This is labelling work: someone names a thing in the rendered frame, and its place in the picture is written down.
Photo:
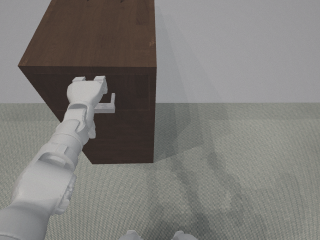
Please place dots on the robot left hand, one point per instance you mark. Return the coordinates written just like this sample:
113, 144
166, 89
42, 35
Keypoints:
90, 91

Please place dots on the cabinet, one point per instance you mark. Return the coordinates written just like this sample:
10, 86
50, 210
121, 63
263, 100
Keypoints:
101, 36

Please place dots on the drawer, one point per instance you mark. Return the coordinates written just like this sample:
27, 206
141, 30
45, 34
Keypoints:
131, 89

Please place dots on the left robot forearm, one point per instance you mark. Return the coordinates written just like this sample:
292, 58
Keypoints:
66, 143

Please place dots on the robot shin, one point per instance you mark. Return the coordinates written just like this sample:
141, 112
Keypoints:
131, 232
178, 233

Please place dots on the robot left shin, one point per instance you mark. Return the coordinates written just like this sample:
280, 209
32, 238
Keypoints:
131, 232

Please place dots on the robot left upper arm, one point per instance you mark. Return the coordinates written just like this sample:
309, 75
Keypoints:
46, 190

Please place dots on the handle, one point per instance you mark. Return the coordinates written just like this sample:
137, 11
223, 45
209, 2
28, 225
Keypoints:
106, 107

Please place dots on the robot right shin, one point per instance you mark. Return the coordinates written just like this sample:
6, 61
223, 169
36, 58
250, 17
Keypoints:
178, 233

